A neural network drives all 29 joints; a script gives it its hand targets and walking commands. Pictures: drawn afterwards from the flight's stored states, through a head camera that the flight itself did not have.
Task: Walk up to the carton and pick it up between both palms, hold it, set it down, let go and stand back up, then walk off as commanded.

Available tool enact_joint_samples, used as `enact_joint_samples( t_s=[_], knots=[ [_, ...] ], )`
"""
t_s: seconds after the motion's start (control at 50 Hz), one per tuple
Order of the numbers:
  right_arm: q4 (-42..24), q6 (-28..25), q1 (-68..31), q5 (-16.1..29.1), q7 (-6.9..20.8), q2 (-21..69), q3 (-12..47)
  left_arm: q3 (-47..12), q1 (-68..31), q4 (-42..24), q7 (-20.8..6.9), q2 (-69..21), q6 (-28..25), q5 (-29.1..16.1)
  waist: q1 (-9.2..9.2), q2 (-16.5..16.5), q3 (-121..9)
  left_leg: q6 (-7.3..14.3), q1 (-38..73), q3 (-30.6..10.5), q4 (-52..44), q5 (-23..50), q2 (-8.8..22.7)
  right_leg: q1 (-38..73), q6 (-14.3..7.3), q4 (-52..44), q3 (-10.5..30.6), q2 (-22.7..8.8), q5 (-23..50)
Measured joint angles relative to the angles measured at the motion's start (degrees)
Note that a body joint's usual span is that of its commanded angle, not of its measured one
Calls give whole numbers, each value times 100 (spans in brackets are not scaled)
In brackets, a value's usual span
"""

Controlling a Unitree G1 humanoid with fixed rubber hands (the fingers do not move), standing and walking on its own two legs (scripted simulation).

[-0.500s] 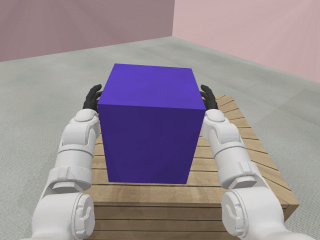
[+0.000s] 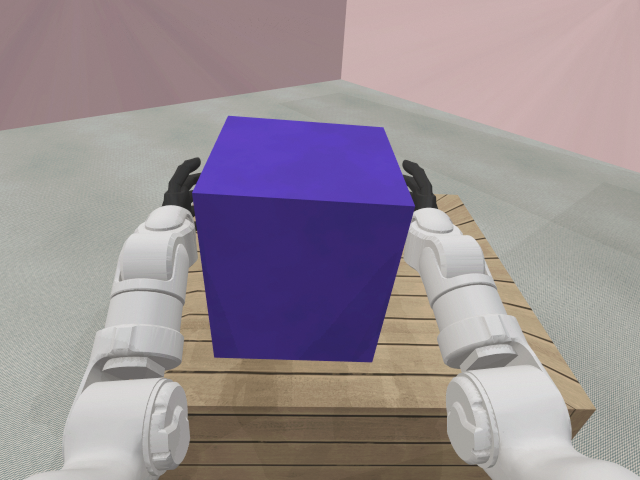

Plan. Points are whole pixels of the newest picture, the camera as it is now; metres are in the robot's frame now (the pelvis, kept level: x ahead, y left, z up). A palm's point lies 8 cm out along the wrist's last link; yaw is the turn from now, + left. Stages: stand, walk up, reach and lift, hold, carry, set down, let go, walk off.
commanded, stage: hold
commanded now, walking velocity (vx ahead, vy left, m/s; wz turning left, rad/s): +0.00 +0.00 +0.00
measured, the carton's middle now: (300, 239) +0.39 +0.04 +0.18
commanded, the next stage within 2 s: none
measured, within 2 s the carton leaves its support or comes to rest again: neither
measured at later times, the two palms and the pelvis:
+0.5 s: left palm (181, 215) +0.37 +0.18 +0.23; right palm (426, 216) +0.38 -0.12 +0.23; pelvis +0.00 +0.00 +0.00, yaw +0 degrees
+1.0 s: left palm (181, 214) +0.37 +0.18 +0.23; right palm (427, 214) +0.38 -0.12 +0.23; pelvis +0.00 +0.00 +0.00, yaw +0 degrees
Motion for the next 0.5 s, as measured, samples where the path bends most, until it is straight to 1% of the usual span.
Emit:
enact_joint_samples(
  t_s=[0.1, 0.5],
  knots=[
    [-37, 91, 0, 52, -13, -3, 1, 0, 0, -85, 9, 0, 142, 0, -29, 0, -6, 0, 9, 0, 12, 5, 0, 14, 0, 0, 0, 0, 12],
    [-68, 161, -48, 53, -1, -8, -55, 0, -18, -88, -2, 0, 165, 0, -46, 0, -31, 0, 24, 0, -18, 18, 0, 15, 0, 0, 0, 0, 9]
  ],
)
